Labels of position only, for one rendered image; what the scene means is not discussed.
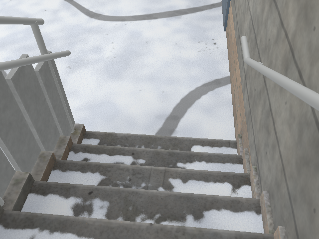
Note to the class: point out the stairs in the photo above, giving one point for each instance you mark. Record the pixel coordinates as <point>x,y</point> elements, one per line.
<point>118,185</point>

